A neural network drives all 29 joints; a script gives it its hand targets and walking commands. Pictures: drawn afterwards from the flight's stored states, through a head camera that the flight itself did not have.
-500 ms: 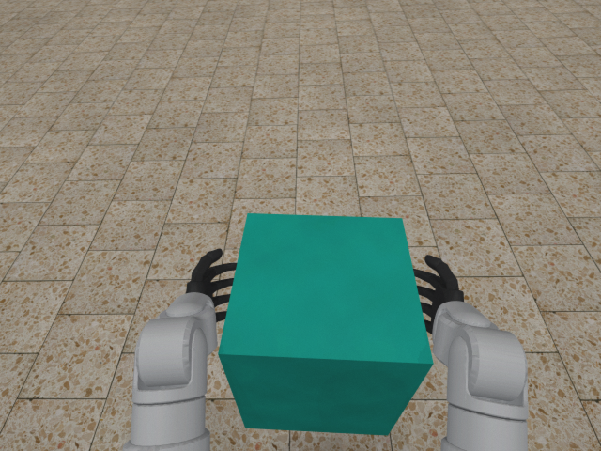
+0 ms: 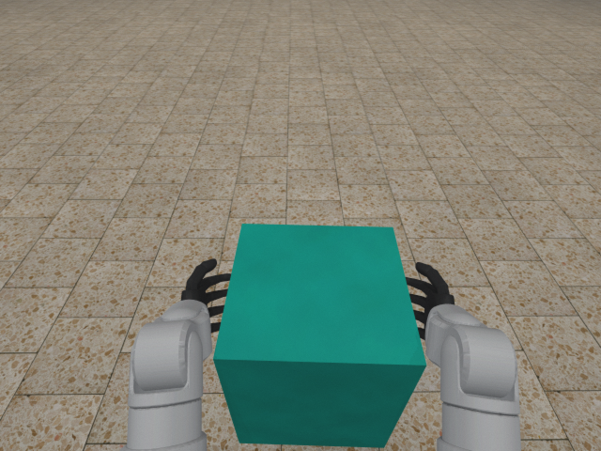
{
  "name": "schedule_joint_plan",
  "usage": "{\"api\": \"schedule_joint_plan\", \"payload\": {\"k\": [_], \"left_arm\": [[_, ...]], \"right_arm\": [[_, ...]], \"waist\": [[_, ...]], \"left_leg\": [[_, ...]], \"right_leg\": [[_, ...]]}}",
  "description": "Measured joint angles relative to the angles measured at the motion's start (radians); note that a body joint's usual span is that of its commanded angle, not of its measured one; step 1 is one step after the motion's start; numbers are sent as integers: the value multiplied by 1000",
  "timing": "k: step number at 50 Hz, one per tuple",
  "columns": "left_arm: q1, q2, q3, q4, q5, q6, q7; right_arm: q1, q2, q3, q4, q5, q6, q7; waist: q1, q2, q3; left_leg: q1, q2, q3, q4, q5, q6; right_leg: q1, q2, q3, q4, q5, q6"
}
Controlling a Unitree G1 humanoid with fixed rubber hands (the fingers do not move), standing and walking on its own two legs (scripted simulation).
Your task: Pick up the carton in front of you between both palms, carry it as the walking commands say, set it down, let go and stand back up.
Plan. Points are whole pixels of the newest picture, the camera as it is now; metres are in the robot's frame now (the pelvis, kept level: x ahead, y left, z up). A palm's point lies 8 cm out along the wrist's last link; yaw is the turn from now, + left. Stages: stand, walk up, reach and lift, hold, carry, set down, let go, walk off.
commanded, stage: carry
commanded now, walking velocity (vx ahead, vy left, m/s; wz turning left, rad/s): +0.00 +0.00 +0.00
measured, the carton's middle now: (314, 337) +0.28 +0.00 +0.01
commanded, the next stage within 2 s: hold in 1.68 s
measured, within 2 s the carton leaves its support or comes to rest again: neither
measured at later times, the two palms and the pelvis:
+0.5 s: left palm (193, 321) +0.25 +0.15 +0.09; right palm (439, 330) +0.25 -0.14 +0.09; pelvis -0.01 +0.00 +0.00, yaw +0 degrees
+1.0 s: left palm (198, 354) +0.23 +0.15 +0.06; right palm (441, 363) +0.23 -0.15 +0.06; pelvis -0.04 +0.00 +0.00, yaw +0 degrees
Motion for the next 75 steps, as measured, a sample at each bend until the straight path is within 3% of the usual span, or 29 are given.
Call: {"api": "schedule_joint_plan", "payload": {"k": [14, 30, 46, 59, 63, 75], "left_arm": [[4, 0, -12, -42, -6, -7, 0], [11, 1, -11, 15, -2, -19, -1], [31, 4, -15, 187, 44, -220, -30], [-59, -11, 65, 476, 128, -473, -69], [-84, -17, 93, 517, 137, -535, -72], [-56, -11, 61, 445, 112, -499, -63]], "right_arm": [[12, -2, 7, -54, 2, -3, 0], [17, -3, 4, 0, -6, -11, 2], [37, -5, 7, 169, -54, -210, 33], [-51, 9, -71, 455, -134, -464, 66], [-78, 16, -97, 498, -144, -525, 69], [-49, 9, -67, 427, -120, -491, 61]], "waist": [[-3, 12, 39], [-1, 14, 24], [-1, 16, 39], [-4, 17, 55], [-5, 16, 68], [-1, 16, 61]], "left_leg": [[-14, 0, 5, 39, -28, 8], [1, 0, 5, 2, 16, 10], [-23, 5, 5, -12, 58, 11], [-41, 9, 4, -12, 77, 11], [-46, 9, 3, -13, 82, 11], [-49, 10, 1, -5, 74, 7]], "right_leg": [[-12, -6, 7, 30, -20, 5], [2, 0, 4, -6, 23, -4], [-23, 7, 4, -19, 62, -16], [-41, 11, 2, -18, 79, -23], [-47, 10, 2, -17, 83, -25], [-50, 11, 1, -7, 72, -26]]}}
